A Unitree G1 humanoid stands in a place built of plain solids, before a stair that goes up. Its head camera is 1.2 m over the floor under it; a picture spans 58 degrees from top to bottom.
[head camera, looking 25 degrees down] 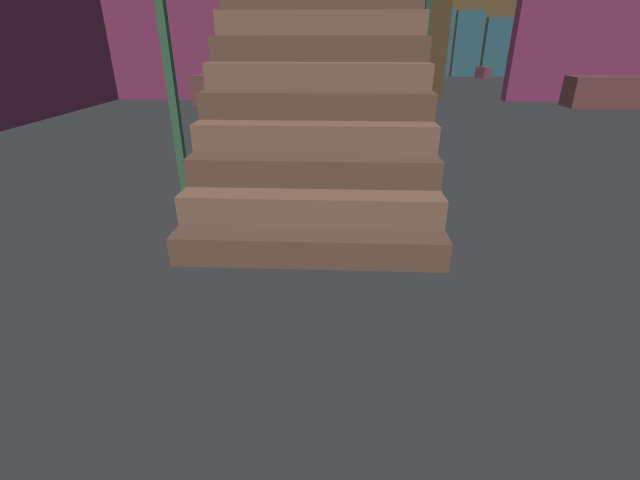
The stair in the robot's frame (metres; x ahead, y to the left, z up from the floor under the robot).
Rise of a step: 0.17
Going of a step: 0.20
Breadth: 1.60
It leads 3 degrees to the right of straight ahead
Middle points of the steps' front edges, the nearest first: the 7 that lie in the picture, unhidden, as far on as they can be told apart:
2.17 0.07 0.17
2.38 0.06 0.35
2.58 0.05 0.52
2.79 0.04 0.70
2.99 0.03 0.87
3.19 0.02 1.04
3.40 0.01 1.22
